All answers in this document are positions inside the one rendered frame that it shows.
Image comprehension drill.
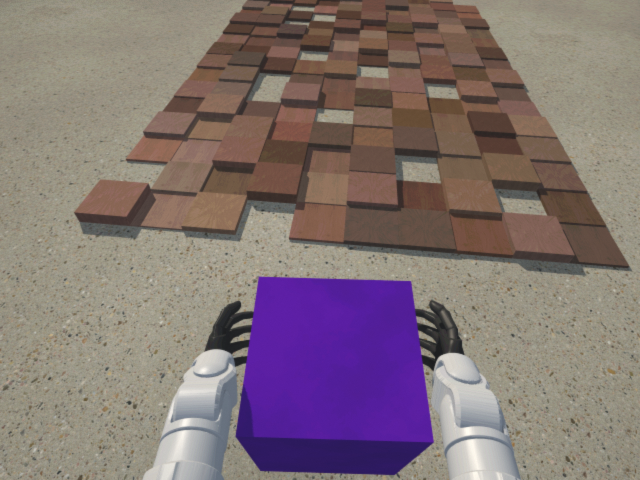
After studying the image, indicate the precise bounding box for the robot left forearm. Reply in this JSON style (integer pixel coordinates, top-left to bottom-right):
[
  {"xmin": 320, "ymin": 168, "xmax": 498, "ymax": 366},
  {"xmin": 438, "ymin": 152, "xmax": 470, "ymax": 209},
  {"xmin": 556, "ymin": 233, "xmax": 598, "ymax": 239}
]
[{"xmin": 142, "ymin": 349, "xmax": 238, "ymax": 480}]

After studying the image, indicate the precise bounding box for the left robot hand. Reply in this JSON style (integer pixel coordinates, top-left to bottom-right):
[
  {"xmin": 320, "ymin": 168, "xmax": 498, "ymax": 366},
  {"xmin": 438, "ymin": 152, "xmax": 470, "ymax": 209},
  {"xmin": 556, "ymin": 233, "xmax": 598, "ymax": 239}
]
[{"xmin": 204, "ymin": 301, "xmax": 254, "ymax": 367}]

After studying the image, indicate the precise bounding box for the robot right forearm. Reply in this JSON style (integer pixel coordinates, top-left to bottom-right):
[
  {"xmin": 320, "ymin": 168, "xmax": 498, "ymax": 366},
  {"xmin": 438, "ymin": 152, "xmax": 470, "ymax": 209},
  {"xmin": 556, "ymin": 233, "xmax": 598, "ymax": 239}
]
[{"xmin": 431, "ymin": 353, "xmax": 521, "ymax": 480}]

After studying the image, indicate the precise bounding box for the carton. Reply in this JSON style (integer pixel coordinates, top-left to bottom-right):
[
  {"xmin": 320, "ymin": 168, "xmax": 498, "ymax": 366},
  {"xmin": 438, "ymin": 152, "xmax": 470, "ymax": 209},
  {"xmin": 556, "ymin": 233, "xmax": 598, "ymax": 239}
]
[{"xmin": 236, "ymin": 277, "xmax": 434, "ymax": 475}]

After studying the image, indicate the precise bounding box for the right robot hand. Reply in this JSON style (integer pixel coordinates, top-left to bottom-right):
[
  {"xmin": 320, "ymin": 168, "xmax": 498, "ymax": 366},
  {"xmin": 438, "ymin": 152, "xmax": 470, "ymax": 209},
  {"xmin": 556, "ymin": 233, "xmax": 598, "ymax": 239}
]
[{"xmin": 415, "ymin": 300, "xmax": 464, "ymax": 371}]

